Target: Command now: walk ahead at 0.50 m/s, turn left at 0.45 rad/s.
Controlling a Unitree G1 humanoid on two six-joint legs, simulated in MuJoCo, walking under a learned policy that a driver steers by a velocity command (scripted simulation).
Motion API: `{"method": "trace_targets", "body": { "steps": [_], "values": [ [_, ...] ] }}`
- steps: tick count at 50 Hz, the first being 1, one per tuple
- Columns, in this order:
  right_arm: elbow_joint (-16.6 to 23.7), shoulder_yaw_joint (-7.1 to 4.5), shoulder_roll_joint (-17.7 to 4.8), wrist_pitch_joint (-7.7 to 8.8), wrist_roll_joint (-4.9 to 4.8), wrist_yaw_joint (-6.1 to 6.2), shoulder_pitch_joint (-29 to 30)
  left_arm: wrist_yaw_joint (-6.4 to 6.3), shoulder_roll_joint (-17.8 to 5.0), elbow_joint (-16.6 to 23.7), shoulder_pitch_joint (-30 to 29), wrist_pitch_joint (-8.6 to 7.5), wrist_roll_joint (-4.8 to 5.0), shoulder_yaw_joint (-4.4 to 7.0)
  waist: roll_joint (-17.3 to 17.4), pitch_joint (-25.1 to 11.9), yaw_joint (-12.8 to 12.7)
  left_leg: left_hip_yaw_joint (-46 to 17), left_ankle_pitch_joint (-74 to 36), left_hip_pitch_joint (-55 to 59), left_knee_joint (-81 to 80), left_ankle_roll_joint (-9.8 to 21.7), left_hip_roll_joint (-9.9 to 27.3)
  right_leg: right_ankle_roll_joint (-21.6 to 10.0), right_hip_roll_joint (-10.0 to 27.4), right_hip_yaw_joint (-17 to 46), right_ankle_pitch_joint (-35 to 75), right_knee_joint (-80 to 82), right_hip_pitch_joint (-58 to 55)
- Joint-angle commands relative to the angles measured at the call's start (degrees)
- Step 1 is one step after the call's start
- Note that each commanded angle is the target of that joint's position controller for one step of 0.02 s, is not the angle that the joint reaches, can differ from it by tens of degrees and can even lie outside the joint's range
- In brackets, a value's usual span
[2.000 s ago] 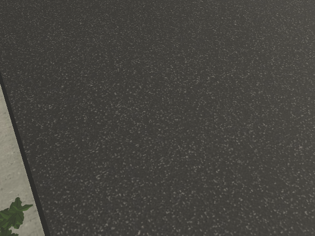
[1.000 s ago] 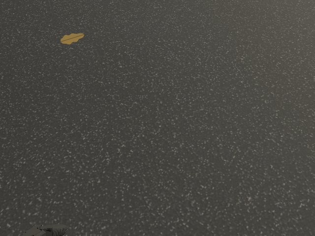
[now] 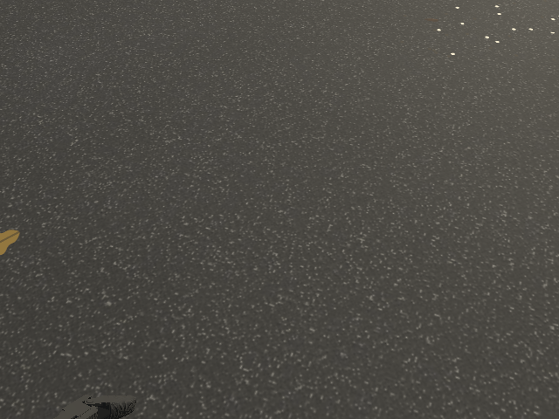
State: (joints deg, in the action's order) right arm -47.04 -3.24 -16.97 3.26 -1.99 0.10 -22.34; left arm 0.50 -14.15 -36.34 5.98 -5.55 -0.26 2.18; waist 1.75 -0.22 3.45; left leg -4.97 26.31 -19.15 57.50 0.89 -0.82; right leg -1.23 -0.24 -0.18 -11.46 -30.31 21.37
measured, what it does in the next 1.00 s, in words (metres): walks ahead, turning left: left foot, then right foot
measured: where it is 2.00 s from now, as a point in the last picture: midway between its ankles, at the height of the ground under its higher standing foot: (120, 277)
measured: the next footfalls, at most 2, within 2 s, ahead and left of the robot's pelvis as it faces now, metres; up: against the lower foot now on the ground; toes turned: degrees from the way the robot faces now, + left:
left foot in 0.40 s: +0.34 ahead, +0.18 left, +0.00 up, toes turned +18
right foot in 0.90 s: +0.67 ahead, +0.11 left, +0.00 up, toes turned +35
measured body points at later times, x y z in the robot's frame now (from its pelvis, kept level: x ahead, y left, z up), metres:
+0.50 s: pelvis +0.25 +0.08 -0.01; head +0.29 +0.10 +0.43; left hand +0.23 +0.38 -0.13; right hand +0.51 -0.11 -0.10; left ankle +0.30 +0.17 -0.73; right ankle +0.14 -0.11 -0.64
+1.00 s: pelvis +0.53 +0.14 +0.00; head +0.55 +0.14 +0.45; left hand +0.53 +0.45 -0.09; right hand +0.74 -0.06 -0.12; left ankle +0.35 +0.18 -0.65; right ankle +0.64 +0.08 -0.73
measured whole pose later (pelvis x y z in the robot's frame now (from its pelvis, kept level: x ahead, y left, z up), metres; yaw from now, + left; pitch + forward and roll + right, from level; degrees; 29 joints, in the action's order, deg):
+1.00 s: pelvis +0.53 +0.14 +0.00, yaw +34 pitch +2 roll -1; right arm -41.9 -3.3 -17.1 1.8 -1.4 0.8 -20.0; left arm 1.6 -15.5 -40.9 8.5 -6.4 -0.3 3.0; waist 1.9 0.4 1.3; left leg -7.6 25.3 -19.4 64.8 1.6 -3.6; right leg -1.6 -2.4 0.1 -10.0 -29.6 21.3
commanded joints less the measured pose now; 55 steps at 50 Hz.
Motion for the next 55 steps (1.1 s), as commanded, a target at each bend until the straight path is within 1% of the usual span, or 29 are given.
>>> {"method": "trace_targets", "body": {
  "steps": [1,5,9,12,16,18,19,20,21,22,23,24,25,26,28,31,35,39,42,44,45,46,47,48,49,50,51,53,55],
  "values": [
    [6.4,-1.64,-6.3,0.63,0.36,0.14,4.8,-0.03,-6.5,-0.7,9.3,0.01,-0.1,2.43,-8.8,-1.1,-6.4,-1.5,-5.7,-26.8,11.0,-0.3,5.8,-10.0,17.6,21.7,-5.6,16.6,-23.0],
    [8.1,-1.2,-2.6,-1.08,0.53,-0.65,6.8,-0.14,-6.7,-2.4,6.8,-0.98,-0.26,3.0,-7.5,1.5,-3.7,-0.8,-12.6,-22.8,6.2,-1.7,7.7,-9.6,15.5,9.0,9.7,21.1,-15.7],
    [10.2,-0.48,-1.3,-1.18,0.75,-1.67,11.9,-0.73,-9.2,-4.4,7.6,-0.91,-0.21,3.87,-5.4,2.2,-4.6,0.6,-22.7,-22.0,-5.8,-2.0,7.6,-9.1,14.8,0.5,15.0,22.0,-16.3],
    [12.2,-0.05,-1.1,-0.97,0.84,-2.73,17.8,-1.04,-11.0,-5.8,9.4,-0.45,0.34,4.34,-4.6,3.6,-6.6,3.4,-27.7,-19.4,-14.3,-0.8,6.6,-7.9,14.8,-4.0,15.0,22.0,-17.1],
    [15.1,-0.39,-2.5,-1.17,0.69,-3.78,22.5,-1.06,-13.1,-7.7,11.8,0.7,1.52,5.08,-4.8,4.9,-7.1,6.3,-22.6,-18.5,-20.0,2.1,5.2,-6.0,16.8,-7.2,20.8,18.6,-23.3],
    [15.6,-1.42,-4.4,-1.46,0.98,-3.89,20.1,-1.35,-15.0,-7.9,11.7,1.48,1.88,5.57,-6.7,1.9,-4.8,9.8,-16.5,-11.8,-20.7,4.5,1.5,-4.8,16.7,-9.5,39.9,10.8,-25.3],
    [14.4,-2.58,-6.3,-1.65,0.97,-3.7,14.3,-1.55,-15.6,-7.8,11.4,2.01,2.09,5.68,-6.7,-1.7,-1.1,11.5,-15.7,-3.7,-22.3,6.1,-1.2,-3.8,15.7,-11.1,47.9,2.0,-24.5],
    [11.7,-4.52,-9.6,-1.97,0.75,-2.97,4.6,-1.84,-14.5,-7.6,11.7,2.18,1.99,5.15,-5.4,-6.7,3.7,11.1,-18.6,11.2,-24.9,8.3,-3.5,-1.9,13.5,-12.6,46.6,-10.8,-18.2],
    [10.3,-6.12,-15.0,-2.62,0.37,-1.58,-2.7,-1.81,-10.2,-6.3,13.8,1.8,-0.38,3.5,5.0,-12.1,4.9,-5.6,-21.6,28.7,-25.1,12.3,7.4,0.9,10.1,-12.7,16.1,-30.3,-1.8],
    [12.3,-5.96,-18.7,-1.84,0.22,-1.8,1.0,-1.07,-5.3,-2.9,16.5,0.03,-0.63,1.51,15.5,-20.2,-0.9,-39.9,-6.9,42.6,-35.8,23.9,19.6,3.6,-1.8,-2.6,-22.6,-48.3,19.1],
    [12.8,-4.51,-13.4,-1.16,0.6,-2.27,-0.1,-0.32,-11.2,-2.4,9.7,-1.74,1.43,2.69,6.1,-20.1,3.7,-40.1,-3.0,41.4,-40.7,21.1,19.6,2.3,1.1,6.2,-20.0,-50.7,24.9],
    [12.2,-3.78,-11.0,-0.47,0.98,-2.28,1.3,-0.05,-11.7,-1.0,5.9,-2.5,2.78,2.72,4.5,-12.2,3.2,-32.1,-6.0,34.9,-40.8,18.9,17.7,1.2,3.0,5.2,-15.4,-48.2,27.2],
    [12.4,-3.3,-9.7,-0.09,1.0,-2.24,4.8,-0.55,-10.7,-1.4,5.7,-2.71,1.78,2.44,-1.0,-7.1,0.2,-25.8,-12.4,25.6,-40.9,17.2,15.3,1.1,5.4,5.1,-11.1,-43.1,24.5],
    [12.9,-2.75,-7.8,0.03,1.27,-2.01,8.2,-0.99,-11.1,-1.9,6.2,-2.41,0.29,2.81,-0.8,-5.0,-2.0,-21.0,-18.7,18.8,-41.3,16.2,13.2,1.5,7.1,5.3,-8.7,-38.2,20.3],
    [13.9,-2.47,-7.1,0.18,2.03,-1.56,10.8,-0.92,-10.8,-2.3,7.9,-1.08,-0.38,3.05,1.1,-3.6,-4.6,-17.7,-25.2,11.2,-43.5,16.4,11.2,2.5,7.7,5.2,-6.3,-34.5,15.0],
    [12.7,-2.81,-8.4,0.52,1.63,-0.57,9.3,-1.08,-8.5,-1.5,5.3,0.06,-0.91,2.37,0.3,-1.6,-4.5,-12.8,-30.9,5.8,-44.8,16.5,9.4,4.8,6.5,3.7,-1.0,-26.7,14.5],
    [10.9,-3.08,-9.0,-0.04,0.93,0.42,6.0,-0.4,-6.0,0.4,-3.8,-0.34,-0.58,1.21,1.9,0.2,-1.0,-9.4,-25.2,3.6,-43.8,12.8,5.7,5.5,3.2,3.3,14.1,-9.1,11.0],
    [9.1,-3.25,-9.3,-0.63,0.38,0.71,2.2,0.73,-7.5,2.0,-8.9,-1.19,0.56,1.48,2.9,0.8,0.8,-14.1,-19.9,6.6,-40.5,11.7,7.4,4.6,1.0,4.5,15.9,-0.7,7.5],
    [8.8,-3.33,-9.0,-1.12,0.53,0.93,2.1,1.1,-9.5,1.8,-6.9,-1.83,0.8,2.48,5.1,0.3,-0.9,-19.1,-20.0,10.6,-35.5,10.3,8.9,2.5,0.5,5.2,8.8,2.1,3.8],
    [8.9,-2.38,-6.1,-1.21,0.98,0.81,2.6,0.73,-11.1,-0.5,2.0,-2.32,0.19,3.62,5.4,-3.9,-5.2,-16.8,-25.3,10.1,-27.5,7.8,5.9,-0.6,1.4,3.7,8.6,5.0,-8.7],
    [9.6,-1.07,-2.9,-1.01,1.77,0.61,2.0,0.34,-13.7,-1.2,9.9,-2.51,-0.85,4.3,0.3,-11.4,-8.4,-12.5,-19.7,4.4,-12.8,5.7,2.7,-4.4,10.1,11.9,6.5,3.9,-22.3],
    [10.5,-0.12,0.1,-0.42,0.09,0.67,-6.1,0.61,-18.5,-3.9,15.9,-1.74,-1.4,5.67,-18.6,-17.8,-5.7,-4.7,2.6,-15.7,6.1,1.2,-5.7,-14.2,21.5,38.1,-6.9,9.1,-40.1],
    [9.2,-0.79,-5.0,-0.16,-0.39,0.85,-5.9,1.17,-13.6,-4.1,16.3,-1.54,0.46,4.71,-15.9,-14.9,-7.1,-6.5,6.6,-24.0,14.2,0.5,-2.6,-14.6,23.1,46.7,-20.4,13.3,-39.7],
    [9.6,-1.67,-8.1,-0.22,-0.18,0.79,0.4,1.03,-10.2,-3.6,13.7,-1.25,0.73,3.7,-10.0,-7.4,-8.4,-6.5,1.5,-26.3,16.5,0.3,-0.6,-12.3,20.7,38.7,-20.1,14.1,-33.4],
    [10.5,-1.61,-7.9,-0.25,0.55,0.89,4.5,0.92,-9.2,-3.2,10.8,-0.84,0.1,3.17,-6.1,-3.7,-7.7,-4.3,-2.3,-25.1,15.6,0.2,1.2,-10.8,18.2,31.4,-13.6,14.5,-27.2],
    [11.4,-1.61,-7.2,0.02,1.31,0.74,7.4,0.86,-8.1,-3.6,9.1,-0.58,-0.18,2.75,-5.2,-0.4,-6.9,-3.6,-5.0,-24.4,12.3,0.2,2.6,-10.7,16.1,26.4,-6.9,15.6,-21.9],
    [11.6,-1.62,-6.2,0.13,1.36,0.4,7.6,0.71,-7.2,-3.7,8.2,-0.63,-0.57,2.28,-6.3,0.2,-5.4,-3.1,-7.0,-21.8,9.6,0.3,4.3,-10.2,14.3,22.6,-2.1,16.7,-18.5],
    [11.2,-1.17,-4.1,0.02,1.12,-0.05,6.4,0.69,-6.8,-4.5,8.4,-0.85,-0.11,2.1,-8.0,-0.2,-4.2,-1.1,-7.9,-18.9,5.3,-0.1,5.3,-10.7,12.7,18.5,3.4,18.6,-16.0],
    [12.0,-0.53,-2.6,-0.02,1.53,-0.2,8.8,0.55,-8.6,-5.6,9.2,-1.0,0.51,2.53,-7.4,0.6,-4.4,0.5,-9.8,-19.4,-0.5,-0.7,6.0,-11.9,13.0,15.6,7.4,20.5,-14.8]
  ]
}}
Over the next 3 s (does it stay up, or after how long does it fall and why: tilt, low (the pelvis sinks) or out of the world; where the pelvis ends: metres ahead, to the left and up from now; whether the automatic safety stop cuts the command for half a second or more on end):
stays up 1.46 0.61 -0.01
